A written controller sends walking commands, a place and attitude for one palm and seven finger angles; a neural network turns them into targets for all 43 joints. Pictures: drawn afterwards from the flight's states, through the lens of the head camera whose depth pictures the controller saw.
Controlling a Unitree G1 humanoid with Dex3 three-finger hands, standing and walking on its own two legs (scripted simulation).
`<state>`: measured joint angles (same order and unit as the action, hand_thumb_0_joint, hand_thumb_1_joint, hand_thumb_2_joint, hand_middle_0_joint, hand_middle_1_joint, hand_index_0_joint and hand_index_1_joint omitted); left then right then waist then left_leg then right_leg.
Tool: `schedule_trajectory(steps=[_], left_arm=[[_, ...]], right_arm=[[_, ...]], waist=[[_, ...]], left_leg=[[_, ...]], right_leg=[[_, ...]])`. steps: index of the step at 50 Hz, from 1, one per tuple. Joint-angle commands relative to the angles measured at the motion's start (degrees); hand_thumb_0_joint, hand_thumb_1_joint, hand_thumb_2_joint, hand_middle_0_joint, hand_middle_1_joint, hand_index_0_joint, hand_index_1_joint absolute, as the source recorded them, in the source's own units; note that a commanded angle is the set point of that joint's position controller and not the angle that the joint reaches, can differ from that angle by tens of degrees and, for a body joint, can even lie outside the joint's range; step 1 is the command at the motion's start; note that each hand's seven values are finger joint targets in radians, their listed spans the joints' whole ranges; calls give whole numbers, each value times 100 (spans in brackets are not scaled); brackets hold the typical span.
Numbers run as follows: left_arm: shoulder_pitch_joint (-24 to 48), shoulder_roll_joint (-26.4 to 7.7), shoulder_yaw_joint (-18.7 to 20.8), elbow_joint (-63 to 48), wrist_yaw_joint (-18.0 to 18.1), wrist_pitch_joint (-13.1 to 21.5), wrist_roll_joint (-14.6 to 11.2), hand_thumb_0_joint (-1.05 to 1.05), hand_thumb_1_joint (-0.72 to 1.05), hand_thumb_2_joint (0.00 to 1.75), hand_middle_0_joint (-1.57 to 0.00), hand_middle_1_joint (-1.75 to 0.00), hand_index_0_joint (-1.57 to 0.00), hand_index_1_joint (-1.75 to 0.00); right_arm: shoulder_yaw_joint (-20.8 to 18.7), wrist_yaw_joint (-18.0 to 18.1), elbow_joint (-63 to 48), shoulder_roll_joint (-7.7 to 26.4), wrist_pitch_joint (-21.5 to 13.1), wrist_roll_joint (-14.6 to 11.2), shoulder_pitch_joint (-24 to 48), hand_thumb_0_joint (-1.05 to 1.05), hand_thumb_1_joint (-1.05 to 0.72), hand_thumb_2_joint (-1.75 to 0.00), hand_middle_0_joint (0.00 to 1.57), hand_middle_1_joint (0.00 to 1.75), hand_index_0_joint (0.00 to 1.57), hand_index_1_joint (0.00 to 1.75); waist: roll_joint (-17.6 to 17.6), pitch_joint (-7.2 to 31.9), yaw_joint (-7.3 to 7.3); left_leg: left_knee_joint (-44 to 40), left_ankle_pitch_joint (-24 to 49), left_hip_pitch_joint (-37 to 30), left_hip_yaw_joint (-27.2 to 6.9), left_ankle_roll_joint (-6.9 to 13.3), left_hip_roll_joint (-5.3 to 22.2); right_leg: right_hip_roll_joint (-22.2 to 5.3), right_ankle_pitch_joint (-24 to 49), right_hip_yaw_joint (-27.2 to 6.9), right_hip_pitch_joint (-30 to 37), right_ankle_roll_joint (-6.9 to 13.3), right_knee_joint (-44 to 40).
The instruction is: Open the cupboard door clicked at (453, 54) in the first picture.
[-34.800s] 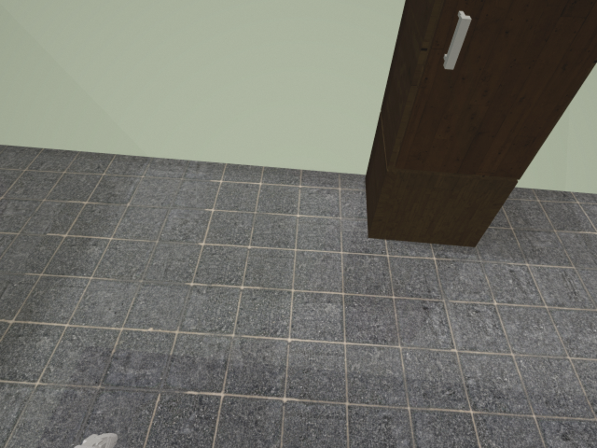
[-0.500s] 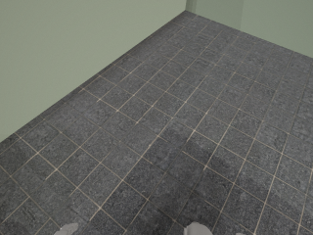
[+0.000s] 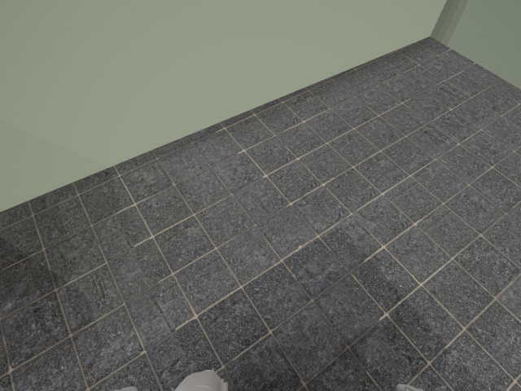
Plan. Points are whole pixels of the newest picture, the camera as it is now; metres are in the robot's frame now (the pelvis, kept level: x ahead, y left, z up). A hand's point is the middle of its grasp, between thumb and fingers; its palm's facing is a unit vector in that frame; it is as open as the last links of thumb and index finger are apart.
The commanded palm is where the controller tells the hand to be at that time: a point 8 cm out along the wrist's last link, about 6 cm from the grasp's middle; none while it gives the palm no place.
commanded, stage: turn to face it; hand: left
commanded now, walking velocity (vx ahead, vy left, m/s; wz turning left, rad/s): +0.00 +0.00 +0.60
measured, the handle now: out of the picture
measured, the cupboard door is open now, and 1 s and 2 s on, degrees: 40 40 40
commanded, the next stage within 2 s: none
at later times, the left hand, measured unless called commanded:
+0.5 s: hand out of the picture +0.09 +0.21 -0.15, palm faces +0.25 -0.93 -0.27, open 7.4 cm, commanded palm none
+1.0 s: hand out of the picture -0.07 +0.22 -0.18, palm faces +0.59 -0.77 -0.27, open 7.4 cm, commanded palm none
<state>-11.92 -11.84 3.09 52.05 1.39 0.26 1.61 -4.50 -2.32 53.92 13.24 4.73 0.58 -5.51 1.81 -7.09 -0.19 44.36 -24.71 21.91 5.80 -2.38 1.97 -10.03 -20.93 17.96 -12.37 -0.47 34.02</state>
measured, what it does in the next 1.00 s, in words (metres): steps on the spot, turning left: left foot, then right foot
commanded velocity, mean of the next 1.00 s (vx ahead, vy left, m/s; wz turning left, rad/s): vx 0.00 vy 0.00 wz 0.60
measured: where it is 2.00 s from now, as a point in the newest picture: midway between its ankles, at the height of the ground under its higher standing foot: outside the picture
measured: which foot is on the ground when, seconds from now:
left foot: up 0.00-0.04, down 0.06-0.48, up 0.50-0.86, down 0.88-1.00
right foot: down 0.00-0.04, up 0.06-0.46, down 0.48-0.88, up 0.90-1.00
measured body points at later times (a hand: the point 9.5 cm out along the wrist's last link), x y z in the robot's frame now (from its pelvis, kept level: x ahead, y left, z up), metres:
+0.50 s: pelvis +0.02 -0.01 -0.01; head +0.08 -0.02 +0.44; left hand +0.08 +0.26 -0.13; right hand +0.14 -0.24 -0.17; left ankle +0.00 +0.12 -0.73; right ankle +0.04 -0.13 -0.74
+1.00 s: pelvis +0.02 +0.01 -0.01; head +0.06 +0.06 +0.44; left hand -0.10 +0.26 -0.16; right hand +0.27 -0.13 -0.13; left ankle -0.02 +0.10 -0.73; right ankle +0.05 -0.13 -0.66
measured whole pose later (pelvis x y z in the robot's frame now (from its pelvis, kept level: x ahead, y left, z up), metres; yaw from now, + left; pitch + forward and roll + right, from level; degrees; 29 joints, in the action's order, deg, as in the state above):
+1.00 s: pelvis +0.02 +0.01 -0.01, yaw +35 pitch +1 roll +0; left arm -11.9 -15.3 4.7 54.3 1.3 -3.5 1.0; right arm -3.8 -0.8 51.0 13.1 1.8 1.1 -5.0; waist 3.0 -6.5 -0.8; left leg 36.0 -18.0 19.1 3.7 2.5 -0.7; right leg -7.4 -29.3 4.5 -25.7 -4.5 64.6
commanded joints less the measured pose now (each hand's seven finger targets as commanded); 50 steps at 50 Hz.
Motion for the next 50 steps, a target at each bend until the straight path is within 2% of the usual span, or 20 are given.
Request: schedule_trajectory(steps=[1, 2, 3, 6, 10, 16, 21, 22, 23, 24, 25, 26, 29, 39, 42, 43, 44, 45, 47, 50], left_arm=[[-127, -1120, 353, -334, -37, 28, -59, 0, 90, 90, -20, -30, -20, -30], [-67, -701, 277, -588, -101, -2, -110, 0, 90, 90, -20, -30, -20, -30], [356, -647, 179, -815, -48, -78, -45, 0, 90, 90, -20, -30, -20, -30], [518, -674, 232, -539, -38, -152, -47, 0, 90, 90, -20, -30, -20, -30], [103, -629, 239, -292, -94, -183, -30, 0, 90, 90, -20, -30, -20, -30], [438, -506, 188, -510, -67, -160, -62, 0, 90, 90, -20, -30, -20, -30], [-6, -491, 206, -486, -31, -56, -108, 0, 90, 90, -20, -30, -20, -30], [-234, -604, 243, -428, -8, -8, -100, 0, 90, 90, -20, -30, -20, -30], [-433, -958, 311, -406, 34, 58, -36, 0, 90, 90, -20, -30, -20, -30], [-488, -1380, 370, -393, 67, 71, 26, 0, 90, 90, -20, -30, -20, -30], [-449, -1272, 346, -393, 100, 76, -28, 0, 90, 90, -20, -30, -20, -30], [-163, -1066, 290, -439, 116, 69, -37, 0, 90, 90, -20, -30, -20, -30], [266, -758, 179, -547, 93, 79, -48, 0, 90, 90, -20, -30, -20, -30], [-468, -1147, 347, -272, 44, 51, 20, 0, 90, 90, -20, -30, -20, -30], [-294, -1233, 382, -305, -13, 41, -42, 0, 90, 90, -20, -30, -20, -30], [-218, -1090, 360, -402, -53, 25, -79, 0, 90, 90, -20, -30, -20, -30], [28, -635, 230, -696, -111, 1, -121, 0, 90, 90, -20, -30, -20, -30], [500, -724, 160, -849, -20, -110, -39, 0, 90, 90, -20, -30, -20, -30], [567, -648, 208, -670, 0, -139, -69, 0, 90, 90, -20, -30, -20, -30], [163, -681, 253, -374, -103, -200, -18, 0, 90, 90, -20, -30, -20, -30]], right_arm=[[-147, 44, -381, 704, -299, 53, -709, 0, -90, -90, 20, 30, 20, 30], [-334, 91, -359, 1461, -354, 114, -1103, 0, -90, -90, 20, 30, 20, 30], [-355, 147, -240, 1719, -302, 61, -1421, 0, -90, -90, 20, 30, 20, 30], [-231, 309, -482, 1221, -345, 82, -608, 0, -90, -90, 20, 30, 20, 30], [-137, 313, -514, 1059, -430, 64, -415, 0, -90, -90, 20, 30, 20, 30], [-205, 279, -448, 1069, -375, 101, -577, 0, -90, -90, 20, 30, 20, 30], [-264, 276, -528, 1016, -314, 82, -299, 0, -90, -90, 20, 30, 20, 30], [-253, 264, -552, 934, -316, 45, -218, 0, -90, -90, 20, 30, 20, 30], [-229, 228, -589, 673, -333, -14, -327, 0, -90, -90, 20, 30, 20, 30], [-185, 191, -701, 399, -343, -27, -307, 0, -90, -90, 20, 30, 20, 30], [-239, 215, -637, 611, -281, 35, -275, 0, -90, -90, 20, 30, 20, 30], [-226, 205, -542, 596, -237, 33, -214, 0, -90, -90, 20, 30, 20, 30], [-141, 91, -362, 379, -138, 33, -269, 0, -90, -90, 20, 30, 20, 30], [-3, 25, -505, 220, -210, -1, 316, 0, -90, -90, 20, 30, 20, 30], [-73, 49, -433, 470, -281, 38, -261, 0, -90, -90, 20, 30, 20, 30], [-193, 69, -355, 910, -329, 76, -701, 0, -90, -90, 20, 30, 20, 30], [-372, 119, -308, 1609, -358, 111, -1188, 0, -90, -90, 20, 30, 20, 30], [-337, 163, -181, 1661, -305, 41, -1470, 0, -90, -90, 20, 30, 20, 30], [-288, 301, -363, 1419, -338, 67, -892, 0, -90, -90, 20, 30, 20, 30], [-145, 302, -543, 1086, -394, 77, -259, 0, -90, -90, 20, 30, 20, 30]], waist=[[100, 1375, 423], [-1808, 1614, 628], [-1691, 1586, 740], [-1442, 1037, 386], [-828, 993, 74], [-981, 1029, 197], [-1088, 1155, -33], [-901, 1203, -178], [67, 1398, -251], [1426, 1252, -306], [1541, 1272, -289], [1252, 1014, -154], [783, 757, 139], [1081, 845, -241], [805, 1165, 165], [-141, 1497, 450], [-2061, 1624, 719], [-1360, 1588, 772], [-1569, 1279, 535], [-990, 934, 115]], left_leg=[[-1877, 1661, -1733, -158, 297, 111], [-2141, 3891, -2751, -2566, 1162, 1834], [-2208, 4726, -2495, -2853, 1676, 2406], [-2356, 3479, -1520, -2195, 1367, 1620], [-2413, 3539, -1445, -1628, 1127, 1127], [-2281, 3279, -1371, -2023, 1213, 1059], [-1780, 3304, -704, -2344, 1005, 781], [-1519, 2877, -326, -2233, 785, 570], [-733, 1716, 502, -1734, 430, 77], [712, -817, 1319, -710, 17, -735], [1948, -1236, 1245, -986, 27, -422], [2582, -889, 1304, -1028, 2, -257], [2769, 24, 1261, -748, -137, -57], [-62, -135, 372, 102, -14, -155], [-1527, 944, -940, 250, 139, -293], [-1912, 2266, -2135, -511, 444, 328], [-2099, 4825, -2865, -2899, 1420, 2042], [-2108, 4922, -2571, -2840, 1629, 2297], [-2230, 3900, -1890, -2383, 1469, 1762], [-2530, 2793, -1193, -1756, 1124, 1146]], right_leg=[[-1025, 2795, -446, -148, 32, 898], [-57, -821, -395, -1951, -450, 2426], [192, -1924, -1178, -2270, -404, 3095], [182, -821, -1806, -2371, -437, 3558], [338, -138, -1769, -2029, -485, 3155], [625, -363, -1684, -1579, -474, 1853], [959, 285, -1502, -135, -339, -85], [818, 860, -1553, 502, -292, -860], [-109, 1306, -2394, 1440, -26, -1436], [-1625, 2290, -3690, 1598, 712, -1610], [-1953, 2951, -3682, 1103, 1046, -1525], [-1606, 3100, -3383, 896, 1105, -1413], [-929, 3272, -1837, 627, 661, -1256], [-1189, 4298, -1041, 1153, 579, -684], [-1088, 3981, -608, 601, 215, 318], [-797, 2815, -428, -407, -92, 1398], [145, -1555, -539, -2139, -495, 2840], [187, -1836, -1380, -2232, -387, 3328], [166, -1151, -1779, -2331, -429, 3592], [275, -248, -1793, -1965, -439, 3384]])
